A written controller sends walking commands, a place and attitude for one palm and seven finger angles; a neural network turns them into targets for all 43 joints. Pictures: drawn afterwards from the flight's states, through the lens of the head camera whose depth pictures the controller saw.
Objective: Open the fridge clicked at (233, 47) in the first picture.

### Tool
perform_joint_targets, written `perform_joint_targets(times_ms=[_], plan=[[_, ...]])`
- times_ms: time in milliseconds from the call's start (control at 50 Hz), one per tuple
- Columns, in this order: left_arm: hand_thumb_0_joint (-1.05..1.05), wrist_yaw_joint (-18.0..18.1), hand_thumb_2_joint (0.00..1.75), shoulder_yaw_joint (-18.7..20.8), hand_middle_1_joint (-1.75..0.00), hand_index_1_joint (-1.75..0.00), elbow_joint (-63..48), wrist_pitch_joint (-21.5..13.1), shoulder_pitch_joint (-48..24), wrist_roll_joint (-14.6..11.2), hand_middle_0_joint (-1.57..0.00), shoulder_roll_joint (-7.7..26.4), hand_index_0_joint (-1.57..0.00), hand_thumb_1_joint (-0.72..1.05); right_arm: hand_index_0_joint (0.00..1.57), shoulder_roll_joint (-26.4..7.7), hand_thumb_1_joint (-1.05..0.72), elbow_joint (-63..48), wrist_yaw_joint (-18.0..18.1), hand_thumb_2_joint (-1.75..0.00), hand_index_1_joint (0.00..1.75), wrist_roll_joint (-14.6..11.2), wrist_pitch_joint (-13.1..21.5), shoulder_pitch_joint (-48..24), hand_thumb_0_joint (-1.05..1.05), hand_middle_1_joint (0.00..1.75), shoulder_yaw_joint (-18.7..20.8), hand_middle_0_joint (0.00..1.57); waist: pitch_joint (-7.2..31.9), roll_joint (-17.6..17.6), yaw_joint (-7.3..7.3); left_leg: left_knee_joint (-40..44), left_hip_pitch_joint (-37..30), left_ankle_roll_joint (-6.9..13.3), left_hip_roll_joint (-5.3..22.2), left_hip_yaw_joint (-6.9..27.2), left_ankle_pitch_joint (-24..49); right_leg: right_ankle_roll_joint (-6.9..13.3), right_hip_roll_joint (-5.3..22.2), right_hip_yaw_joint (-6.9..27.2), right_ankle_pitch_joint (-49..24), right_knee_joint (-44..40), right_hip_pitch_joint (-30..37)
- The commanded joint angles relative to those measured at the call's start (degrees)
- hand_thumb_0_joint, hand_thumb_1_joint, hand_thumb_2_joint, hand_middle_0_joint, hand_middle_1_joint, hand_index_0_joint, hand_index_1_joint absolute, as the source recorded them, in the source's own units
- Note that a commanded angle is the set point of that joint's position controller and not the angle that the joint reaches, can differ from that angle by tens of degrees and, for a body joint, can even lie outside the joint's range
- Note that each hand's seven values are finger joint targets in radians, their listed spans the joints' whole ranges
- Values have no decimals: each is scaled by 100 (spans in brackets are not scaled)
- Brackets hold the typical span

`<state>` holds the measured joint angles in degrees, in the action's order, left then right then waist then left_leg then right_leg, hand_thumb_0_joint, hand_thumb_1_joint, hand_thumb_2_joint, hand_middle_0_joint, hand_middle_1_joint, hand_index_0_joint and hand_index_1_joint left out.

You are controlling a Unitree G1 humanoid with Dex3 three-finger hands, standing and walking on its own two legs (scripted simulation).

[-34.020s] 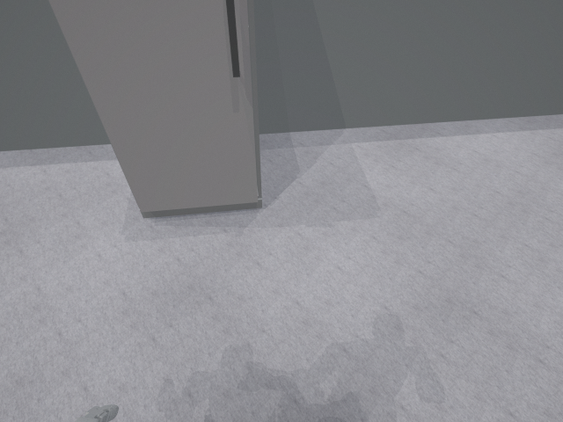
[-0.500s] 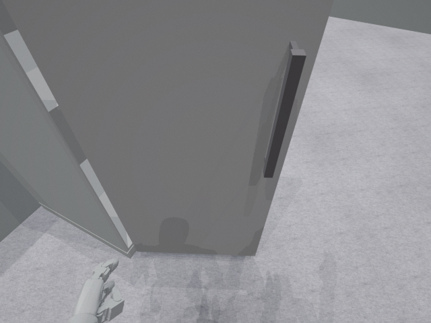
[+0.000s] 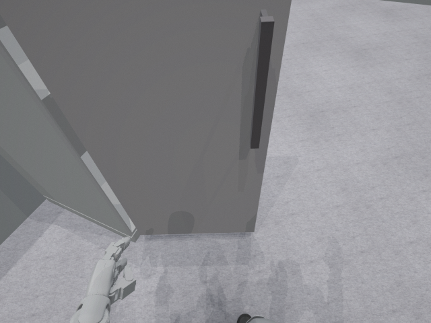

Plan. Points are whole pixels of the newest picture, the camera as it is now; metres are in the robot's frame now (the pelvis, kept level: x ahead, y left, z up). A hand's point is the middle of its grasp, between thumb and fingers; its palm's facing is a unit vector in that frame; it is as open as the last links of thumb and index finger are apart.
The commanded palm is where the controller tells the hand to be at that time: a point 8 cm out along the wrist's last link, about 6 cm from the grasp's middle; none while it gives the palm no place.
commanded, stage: step back with the hand held close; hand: right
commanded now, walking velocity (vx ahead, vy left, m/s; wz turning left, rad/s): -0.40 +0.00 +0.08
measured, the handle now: (258, 90) +0.56 -0.07 +0.13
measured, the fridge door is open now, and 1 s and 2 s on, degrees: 65 65 65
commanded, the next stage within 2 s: stop stepping back and stand still in 0.26 s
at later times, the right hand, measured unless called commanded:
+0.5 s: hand out of the picture +0.11 -0.25 +0.18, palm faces +0.23 +0.83 -0.51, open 7.4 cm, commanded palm +0.06 -0.30 +0.19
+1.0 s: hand out of the picture +0.04 -0.27 +0.18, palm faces +0.40 +0.80 -0.45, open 7.4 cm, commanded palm -0.01 -0.31 +0.19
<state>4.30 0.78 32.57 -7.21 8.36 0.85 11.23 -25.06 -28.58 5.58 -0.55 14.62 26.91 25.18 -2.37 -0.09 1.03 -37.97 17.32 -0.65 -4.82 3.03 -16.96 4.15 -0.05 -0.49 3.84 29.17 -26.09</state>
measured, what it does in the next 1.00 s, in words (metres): walks backwards: left foot, then right foot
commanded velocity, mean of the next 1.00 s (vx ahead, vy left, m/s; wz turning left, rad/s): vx -0.01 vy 0.01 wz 0.01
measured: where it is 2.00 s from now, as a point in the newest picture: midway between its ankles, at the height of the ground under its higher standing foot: outside the picture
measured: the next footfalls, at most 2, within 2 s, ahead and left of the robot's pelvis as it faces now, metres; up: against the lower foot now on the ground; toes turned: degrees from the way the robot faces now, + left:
left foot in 0.12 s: -0.05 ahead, +0.12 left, +0.00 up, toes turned -1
right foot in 0.26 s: +0.05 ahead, -0.08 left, +0.00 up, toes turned +1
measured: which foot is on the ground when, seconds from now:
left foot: up 0.00-0.10, down 0.12-0.28, up 0.30-0.54, down 0.56-1.00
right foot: down 0.00-0.12, up 0.14-0.24, down 0.26-0.54, up 0.56-0.76, down 0.78-1.00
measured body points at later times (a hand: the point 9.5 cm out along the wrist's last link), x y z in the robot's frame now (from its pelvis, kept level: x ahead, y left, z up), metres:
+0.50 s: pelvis -0.11 -0.01 +0.01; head -0.09 -0.04 +0.46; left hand +0.03 +0.23 -0.05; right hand +0.09 -0.29 +0.20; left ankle -0.16 +0.09 -0.70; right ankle +0.01 -0.08 -0.73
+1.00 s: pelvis -0.17 -0.02 +0.00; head -0.19 -0.03 +0.45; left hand -0.05 +0.22 -0.08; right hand +0.01 -0.31 +0.21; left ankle -0.18 +0.08 -0.73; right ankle -0.15 -0.16 -0.72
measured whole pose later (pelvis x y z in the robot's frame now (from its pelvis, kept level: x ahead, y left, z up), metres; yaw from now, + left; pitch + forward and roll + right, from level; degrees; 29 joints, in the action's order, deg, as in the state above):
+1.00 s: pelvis -0.17 -0.02 +0.00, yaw +4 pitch -2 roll +1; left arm 3.0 -0.7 37.3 -9.8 16.8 0.5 10.5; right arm -24.8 -27.3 7.9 -1.7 12.4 30.0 24.9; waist 2.0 0.6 -0.2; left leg -34.9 14.8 1.9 -0.7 -4.1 -18.5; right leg -0.3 3.6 -0.4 20.5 40.1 -18.0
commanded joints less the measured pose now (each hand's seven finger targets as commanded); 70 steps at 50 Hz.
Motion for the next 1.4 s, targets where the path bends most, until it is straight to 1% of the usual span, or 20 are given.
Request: perform_joint_targets(times_ms=[0, 60, 80, 100, 140, 200, 240, 280, 460, 480, 540, 700, 800, 880, 960, 1100, 1160, 1180, 1280, 1380], plan=[[0, -23, 90, 361, -30, -30, -767, -325, -281, 24, -20, 834, -20, 90, 20, -848, -90, -1148, 150, -90, 30, -160, 336, 197, 0, 30, 852, 20, 993, -1253, 135, -221, -1200, 188, -115, -435, -1000, 155, 1417, 1384, 3041, -2241, -542], [0, -115, 90, 346, -30, -30, -560, -220, -78, -28, -20, 673, -20, 90, 20, -809, -90, -1128, 146, -90, 30, -318, 313, 310, 0, 30, 598, 20, 1112, -233, 26, 2492, 271, 560, 1013, 729, -621, -465, 758, 490, 1335, -293, 1320], [0, -110, 90, 269, -30, -30, -498, -137, -95, -36, -20, 575, -20, 90, 20, -960, -90, -1249, 176, -90, 30, -266, 331, -97, 0, 30, 503, 20, 1047, 850, 7, 2989, 1193, 807, 2083, 1936, 378, -582, 296, 119, 999, 1153, 1747], [0, -72, 90, 207, -30, -30, -475, -144, -123, 63, -20, 581, -20, 90, 20, -1297, -90, -1221, 259, -90, 30, -180, 366, -571, 0, 30, 661, 20, 852, 983, 41, 2814, 1215, 936, 2502, 1724, 2240, -610, 168, -93, 1477, 1875, 1374], [0, -26, 90, 237, -30, -30, -537, -199, -217, -70, -20, 622, -20, 90, 20, -986, -90, -936, 192, -90, 30, -52, 132, -997, 0, 30, 217, 20, 783, 1490, -47, 1929, 388, 743, 2029, 967, 4258, -496, 0, -21, 1556, 2131, 688], [0, 124, 90, 74, -30, -30, -517, -129, -310, -34, -20, 720, -20, 90, 20, -1066, -90, -931, 210, -90, 30, -6, 15, -988, 0, 30, 326, 20, 720, -145, -73, 870, 23, 290, 1265, 354, 4558, -440, 94, -178, -523, -184, 1336], [0, 55, 90, 222, -30, -30, -623, -206, -223, -98, -20, 954, -20, 90, 20, -1054, -90, -1437, 195, -90, 30, -22, 169, -897, 0, 30, 414, 20, 1476, -1312, 86, -323, -115, -146, 325, 121, 1186, 21, 1283, 653, -3597, -861, 2042], [0, -88, 90, 282, -30, -30, -762, -370, -216, -23, -20, 837, -20, 90, 20, -1011, -90, -1173, 167, -90, 30, -183, 158, 85, 0, 30, 626, 20, 1892, -1164, 194, -1423, 389, 17, 24, 83, -1506, 313, 1854, 1452, -3433, -1078, 2252], [0, -58, 90, 263, -30, -30, -831, -331, -156, -18, -20, 870, -20, 90, 20, -1123, -90, -1490, 342, -90, 30, -288, -240, 1001, 0, 30, 1028, 20, 896, -1507, 23, 887, -1827, 272, -99, -1102, -1121, -360, 872, 538, 3623, -2459, -326], [0, -17, 90, 239, -30, -30, -793, -294, -122, 0, -20, 819, -20, 90, 20, -1028, -90, -1350, 325, -90, 30, -285, -273, 938, 0, 30, 885, 20, 831, -1075, 17, 1748, -1826, 342, 61, -966, -1095, -560, 511, 215, 3215, -1906, -129], [0, 20, 90, 222, -30, -30, -512, -194, -38, 54, -20, 858, -20, 90, 20, -1426, -90, -1483, 346, -90, 30, -319, -233, -53, 0, 30, 998, 20, 468, 1239, -53, 3320, 1070, 1394, 2769, 1707, -1664, -533, 75, 197, 1515, 2880, 399], [0, 203, 90, 162, -30, -30, -194, -495, 84, 8, -20, 826, -20, 90, 20, -724, -90, -666, 452, -90, 30, 29, -192, -992, 0, 30, 45, 20, 236, 123, -137, 1811, 405, 660, 1579, 462, -1536, -170, 155, -357, 1874, -207, 1275], [0, 75, 90, 147, -30, -30, -405, -560, 7, -1, -20, 857, -20, 90, 20, -1000, -90, -1520, 421, -90, 30, -41, 10, -296, 0, 30, 550, 20, 307, -1619, -103, -55, -71, 24, 414, -737, -600, 312, 1368, 1425, 1464, -1283, 700], [0, -9, 90, 178, -30, -30, -435, -594, 83, -10, -20, 852, -20, 90, 20, -931, -90, -1046, 403, -90, 30, -52, 36, -60, 0, 30, 687, 20, 160, -584, -61, 975, -982, 199, 539, -450, -332, -47, 829, 420, 1977, -556, -118], [0, -63, 90, 205, -30, -30, -350, -518, 194, -54, -20, 722, -20, 90, 20, -801, -90, -479, 366, -90, 30, -179, 10, -93, 0, 30, 563, 20, 247, 883, -94, 2166, -381, 1104, 2029, 1862, -1181, -359, 118, -241, 1878, 1892, -139], [0, 17, 90, 72, -30, -30, -359, -536, -74, -15, -20, 794, -20, 90, 20, -684, -90, -790, 327, -90, 30, -83, 90, -690, 0, 30, 288, 20, 136, -1305, -102, -95, 45, -22, 437, -477, -142, 98, 1312, 1678, 1219, -1488, 888], [0, -11, 90, 70, -30, -30, -393, -637, -95, 18, -20, 759, -20, 90, 20, -904, -90, -1130, 363, -90, 30, 33, 163, -745, 0, 30, 471, 20, 353, -975, 20, 630, -537, 5, 507, -458, 89, 85, 1173, 1132, 380, -1164, 976], [0, -447, 90, 555, -30, -30, 1016, -461, -203, 18, -20, 1997, -20, 90, 20, 284, -90, 3686, -398, -90, 30, 326, -884, -435, 0, 30, -1729, 20, 337, -611, -287, 125, 10, 127, 961, -396, 1556, 26, 887, 867, -1572, 94, 833], [0, -423, 90, 326, -30, -30, 820, 390, 143, 17, -20, 1328, -20, 90, 20, -22, -90, 4937, -572, -90, 30, 279, -1335, -1179, 0, 30, -1919, 20, 860, 1462, -201, 924, -218, 547, 1569, 254, 1639, -233, 376, 372, 111, 732, 654], [0, -406, 90, 221, -30, -30, 1336, 694, 56, 120, -20, 1305, -20, 90, 20, -150, -90, 6538, -503, -90, 30, 220, -1434, -2052, 0, 30, -2162, 20, 464, 295, -316, 1181, 126, 570, 1433, 153, 746, -231, 364, 443, 93, 265, 1183]])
